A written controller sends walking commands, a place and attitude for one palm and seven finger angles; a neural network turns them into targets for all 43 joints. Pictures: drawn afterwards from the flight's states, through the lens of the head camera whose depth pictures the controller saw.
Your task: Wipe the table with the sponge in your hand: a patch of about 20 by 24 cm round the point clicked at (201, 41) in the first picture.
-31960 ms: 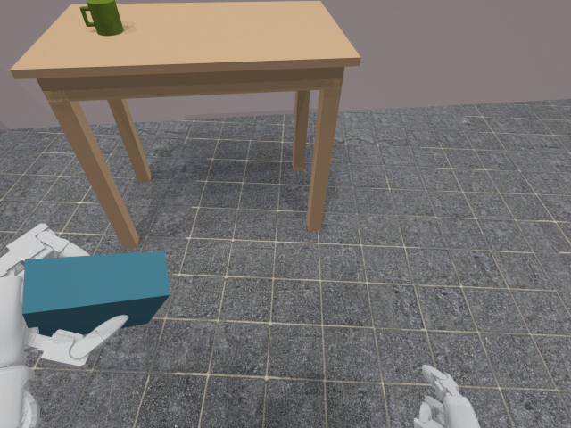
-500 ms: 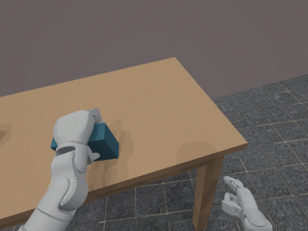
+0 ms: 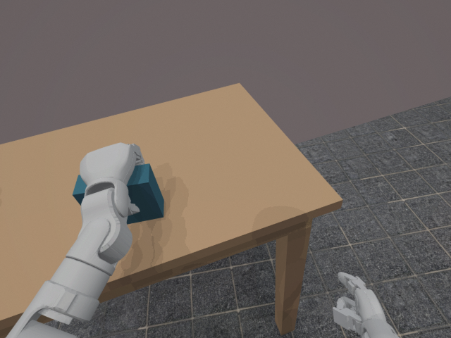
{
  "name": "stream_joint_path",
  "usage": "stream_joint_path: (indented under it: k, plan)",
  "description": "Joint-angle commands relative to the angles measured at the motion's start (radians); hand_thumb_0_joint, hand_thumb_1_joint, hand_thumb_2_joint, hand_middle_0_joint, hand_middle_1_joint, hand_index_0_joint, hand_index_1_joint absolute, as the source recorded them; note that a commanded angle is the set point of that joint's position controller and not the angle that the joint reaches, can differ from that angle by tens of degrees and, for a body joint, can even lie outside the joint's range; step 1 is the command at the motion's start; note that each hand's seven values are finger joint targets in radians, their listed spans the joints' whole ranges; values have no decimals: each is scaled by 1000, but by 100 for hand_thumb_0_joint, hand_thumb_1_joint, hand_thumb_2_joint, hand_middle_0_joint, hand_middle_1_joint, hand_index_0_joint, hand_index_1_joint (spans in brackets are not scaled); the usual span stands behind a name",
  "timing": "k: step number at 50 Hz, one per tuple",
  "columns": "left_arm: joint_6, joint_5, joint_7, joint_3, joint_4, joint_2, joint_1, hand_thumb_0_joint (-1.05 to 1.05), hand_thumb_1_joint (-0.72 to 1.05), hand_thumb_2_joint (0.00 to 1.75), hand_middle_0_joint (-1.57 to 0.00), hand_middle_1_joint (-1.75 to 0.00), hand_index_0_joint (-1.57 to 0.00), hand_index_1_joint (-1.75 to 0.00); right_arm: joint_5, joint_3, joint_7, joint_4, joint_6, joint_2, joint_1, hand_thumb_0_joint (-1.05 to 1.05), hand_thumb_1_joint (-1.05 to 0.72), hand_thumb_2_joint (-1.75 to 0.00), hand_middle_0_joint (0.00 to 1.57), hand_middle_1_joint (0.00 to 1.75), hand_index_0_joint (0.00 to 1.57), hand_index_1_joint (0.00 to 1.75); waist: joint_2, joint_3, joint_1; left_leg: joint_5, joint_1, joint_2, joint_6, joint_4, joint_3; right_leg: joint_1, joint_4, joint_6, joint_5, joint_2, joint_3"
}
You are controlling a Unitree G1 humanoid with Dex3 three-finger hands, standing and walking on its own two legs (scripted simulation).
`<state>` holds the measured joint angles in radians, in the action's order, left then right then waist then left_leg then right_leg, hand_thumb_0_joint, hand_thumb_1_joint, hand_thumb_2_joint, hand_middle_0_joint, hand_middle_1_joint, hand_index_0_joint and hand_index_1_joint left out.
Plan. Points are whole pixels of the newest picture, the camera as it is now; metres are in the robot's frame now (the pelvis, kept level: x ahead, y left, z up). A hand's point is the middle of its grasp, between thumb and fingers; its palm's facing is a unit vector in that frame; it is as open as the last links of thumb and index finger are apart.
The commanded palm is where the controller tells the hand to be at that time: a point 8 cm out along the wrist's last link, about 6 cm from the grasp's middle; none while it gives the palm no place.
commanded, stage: wipe forward along the third lane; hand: left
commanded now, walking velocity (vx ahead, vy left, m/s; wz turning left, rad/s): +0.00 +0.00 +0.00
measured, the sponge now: (127, 204) +0.33 +0.24 +0.09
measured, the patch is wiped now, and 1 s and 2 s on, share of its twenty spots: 0.85 0.95 0.95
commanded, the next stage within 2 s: wipe back along the third lane in 1.24 s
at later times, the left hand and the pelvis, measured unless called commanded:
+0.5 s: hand (124, 169) +0.37 +0.25 +0.14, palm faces +0.02 -0.04 -1.00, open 9.3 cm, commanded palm +0.35 +0.26 +0.16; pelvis +0.00 +0.00 +0.00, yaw +0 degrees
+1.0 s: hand (121, 156) +0.41 +0.27 +0.14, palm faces -0.04 -0.01 -1.00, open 9.3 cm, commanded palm +0.40 +0.28 +0.16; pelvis +0.00 +0.01 +0.00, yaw +0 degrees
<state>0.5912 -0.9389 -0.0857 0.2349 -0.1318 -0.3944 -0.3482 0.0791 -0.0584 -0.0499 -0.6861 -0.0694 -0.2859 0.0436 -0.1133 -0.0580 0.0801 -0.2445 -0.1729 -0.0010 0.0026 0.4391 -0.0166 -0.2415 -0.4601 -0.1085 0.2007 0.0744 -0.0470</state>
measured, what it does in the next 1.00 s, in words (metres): stands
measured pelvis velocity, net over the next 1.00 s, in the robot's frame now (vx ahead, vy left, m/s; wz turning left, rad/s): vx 0.00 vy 0.01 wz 0.01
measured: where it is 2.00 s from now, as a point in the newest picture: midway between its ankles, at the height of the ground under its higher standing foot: outside the picture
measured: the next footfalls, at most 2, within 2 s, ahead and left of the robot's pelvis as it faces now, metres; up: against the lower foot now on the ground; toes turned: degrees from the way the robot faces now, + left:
none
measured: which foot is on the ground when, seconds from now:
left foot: down 0.00-1.00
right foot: down 0.00-1.00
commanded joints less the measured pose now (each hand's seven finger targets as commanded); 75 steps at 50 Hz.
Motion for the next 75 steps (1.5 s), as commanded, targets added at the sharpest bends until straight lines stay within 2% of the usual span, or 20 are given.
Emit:
stream_joint_path:
  k: [1,2,7,10,12,15,17,20,27,30,32,36,37,40,42,46,58,66,72,75]
  plan:
    - [-22,-28,11,-62,-71,-166,-192,0,10,130,-120,-160,-120,-160,3,31,-12,167,59,-91,-201,0,-90,-90,20,30,20,30,224,-70,-12,27,-116,-35,43,-21,5,112,157,70,134,-105,209]
    - [-27,-32,11,-109,-94,-221,-199,0,10,130,-120,-160,-120,-160,1,31,-15,168,62,-95,-199,0,-90,-90,20,30,20,30,231,-62,-9,23,-120,-35,43,-15,17,102,168,62,161,-102,244]
    - [-66,-37,7,-118,-187,-241,-247,0,10,130,-120,-160,-120,-160,1,36,-22,155,63,-108,-162,0,-90,-90,20,30,20,30,210,-47,-19,13,-136,-31,39,-8,20,74,170,60,173,-105,247]
    - [-92,-32,6,-68,-220,-177,-246,0,10,130,-120,-160,-120,-160,3,42,-22,156,62,-107,-140,0,-90,-90,20,30,20,30,215,-61,-29,19,-146,-32,41,-5,4,78,154,70,129,-107,208]
    - [-109,-36,13,-146,-245,-257,-219,0,10,130,-120,-160,-120,-160,0,45,-20,155,63,-114,-127,0,-90,-90,20,30,20,30,224,-85,-14,31,-158,-31,39,8,18,104,148,60,106,-108,250]
    - [-125,-25,14,-87,-268,-194,-243,0,10,130,-120,-160,-120,-160,4,49,-22,155,58,-114,-116,0,-90,-90,20,30,20,30,239,-69,-32,17,-168,-31,41,13,3,82,154,74,107,-114,225]
    - [-127,-30,19,-147,-301,-272,-284,0,10,130,-120,-160,-120,-160,3,50,-25,149,57,-121,-113,0,-90,-90,20,30,20,30,246,-59,-28,8,-169,-29,43,7,19,62,167,66,147,-108,247]
    - [-140,-33,27,-99,-311,-209,-302,0,10,130,-120,-160,-120,-160,5,56,-22,146,54,-121,-92,0,-90,-90,20,30,20,30,214,-78,-35,20,-168,-30,44,-1,3,64,144,70,92,-105,195]
    - [-166,-40,38,-166,-403,-312,-373,0,10,130,-120,-160,-120,-160,4,57,-33,133,48,-130,-70,0,-90,-90,20,30,20,30,240,-102,-34,3,-199,-28,41,4,15,81,154,66,134,-112,243]
    - [-182,-45,38,-103,-419,-240,-402,0,10,130,-120,-160,-120,-160,8,57,-31,136,42,-125,-58,0,-90,-90,20,30,20,30,211,-98,-48,-1,-196,-29,43,-10,1,61,144,73,117,-108,187]
    - [-189,-52,42,-158,-462,-314,-436,0,10,130,-120,-160,-120,-160,5,57,-35,129,42,-130,-55,0,-90,-90,20,30,20,30,211,-91,-44,-11,-206,-25,42,-7,12,51,157,66,158,-110,223]
    - [-214,-56,48,-133,-495,-289,-463,0,10,130,-120,-160,-120,-160,6,62,-35,125,39,-133,-24,0,-90,-90,20,30,20,30,227,-121,-53,-6,-219,-28,44,-6,1,71,142,75,114,-110,195]
    - [-221,-60,51,-185,-502,-349,-459,0,10,130,-120,-160,-120,-160,6,60,-35,125,38,-134,-26,0,-90,-90,20,30,20,30,215,-138,-41,5,-219,-27,43,-8,13,78,136,65,105,-105,212]
    - [-231,-61,52,-100,-524,-255,-498,0,10,130,-120,-160,-120,-160,10,61,-33,127,33,-128,-13,0,-90,-90,20,30,20,30,197,-103,-62,-14,-218,-29,46,-18,-3,43,143,74,118,-105,169]
    - [-237,-67,55,-141,-542,-307,-532,0,10,130,-120,-160,-120,-160,10,60,-35,123,33,-131,-12,0,-90,-90,20,30,20,30,202,-111,-56,-11,-215,-27,48,-25,11,34,142,66,120,-97,173]
    - [-252,-69,62,-92,-572,-248,-582,0,10,130,-120,-160,-120,-160,12,65,-34,114,32,-132,22,0,-90,-90,20,30,20,30,208,-137,-73,-3,-202,-28,51,-31,1,31,134,73,82,-93,137]
    - [-295,-82,81,-128,-670,-293,-635,0,10,130,-120,-160,-120,-160,7,70,-29,87,19,-140,80,0,-90,-90,20,30,20,30,199,-204,-75,73,-207,-26,52,-31,4,86,104,66,-84,-88,122]
    - [-299,-83,93,-133,-726,-318,-705,0,10,130,-120,-160,-120,-160,12,69,-29,72,10,-148,95,0,-90,-90,20,30,20,30,213,-154,-96,47,-218,-25,53,-49,5,41,121,71,-48,-82,108]
    - [-305,-62,87,-115,-652,-246,-602,0,10,130,-120,-160,-120,-160,9,70,-20,104,9,-132,70,0,-90,-90,20,30,20,30,192,-246,-58,128,-171,-23,54,-49,10,105,104,58,-155,-83,106]
    - [-290,-46,92,-79,-606,-184,-543,0,10,130,-120,-160,-120,-160,13,72,-12,115,0,-130,56,0,-90,-90,20,30,20,30,194,-215,-59,125,-159,-21,55,-53,4,94,105,63,-151,-81,91]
